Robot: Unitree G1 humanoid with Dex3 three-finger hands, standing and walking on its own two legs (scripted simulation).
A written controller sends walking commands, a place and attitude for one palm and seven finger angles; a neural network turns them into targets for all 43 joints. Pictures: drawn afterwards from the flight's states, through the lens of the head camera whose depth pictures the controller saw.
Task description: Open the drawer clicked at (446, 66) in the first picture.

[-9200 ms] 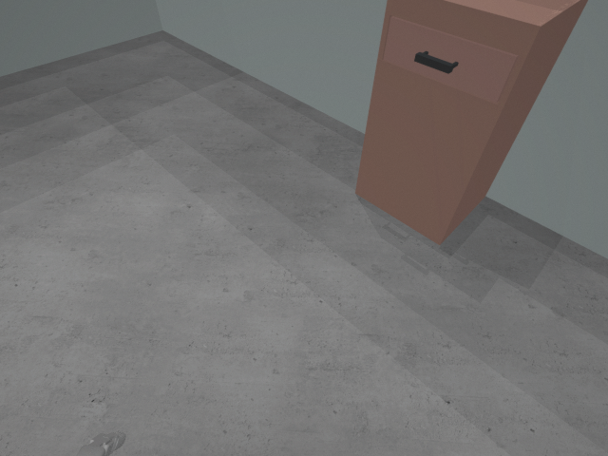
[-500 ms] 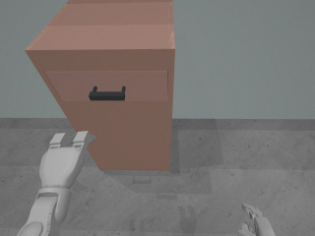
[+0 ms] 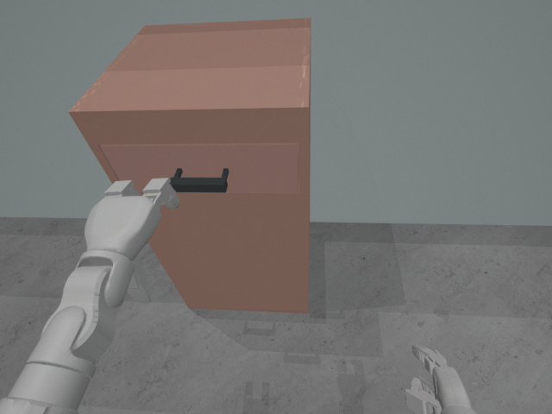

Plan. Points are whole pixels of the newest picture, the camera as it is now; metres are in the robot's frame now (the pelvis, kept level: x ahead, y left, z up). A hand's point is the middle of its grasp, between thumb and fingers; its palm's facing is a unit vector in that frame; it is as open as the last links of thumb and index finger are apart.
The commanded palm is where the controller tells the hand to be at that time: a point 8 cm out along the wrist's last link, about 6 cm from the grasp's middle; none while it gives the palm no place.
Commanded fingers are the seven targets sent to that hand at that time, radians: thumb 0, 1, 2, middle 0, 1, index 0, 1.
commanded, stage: raise the hand with hooked fingers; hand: left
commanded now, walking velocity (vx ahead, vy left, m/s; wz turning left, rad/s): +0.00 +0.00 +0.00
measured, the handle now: (200, 178) +0.57 +0.26 -0.02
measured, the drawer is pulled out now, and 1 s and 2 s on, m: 0.00 0.00 0.00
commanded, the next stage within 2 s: move the hooked fingers above the handle in 0.34 s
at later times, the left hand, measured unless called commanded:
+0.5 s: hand (143, 247) +0.31 +0.24 +0.09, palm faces +0.07 -0.06 -1.00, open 13.8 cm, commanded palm +0.29 +0.24 +0.14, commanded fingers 0.00 -0.50 0.30 -0.30 -1.20 -0.30 -1.20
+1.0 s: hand (165, 221) +0.38 +0.25 +0.06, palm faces -0.04 -0.03 -1.00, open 13.8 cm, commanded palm +0.36 +0.25 +0.12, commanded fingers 0.00 -0.50 0.30 -0.30 -1.20 -0.30 -1.20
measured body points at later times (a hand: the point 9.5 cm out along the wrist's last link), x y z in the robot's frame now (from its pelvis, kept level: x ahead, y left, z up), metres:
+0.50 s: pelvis -0.01 +0.00 +0.00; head +0.01 -0.04 +0.45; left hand +0.30 +0.24 +0.14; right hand +0.19 -0.22 -0.11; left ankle -0.03 +0.14 -0.74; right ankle +0.00 -0.13 -0.74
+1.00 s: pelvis -0.01 +0.01 +0.00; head +0.04 -0.01 +0.44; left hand +0.37 +0.25 +0.11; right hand +0.11 -0.25 -0.13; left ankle -0.03 +0.14 -0.74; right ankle +0.00 -0.13 -0.74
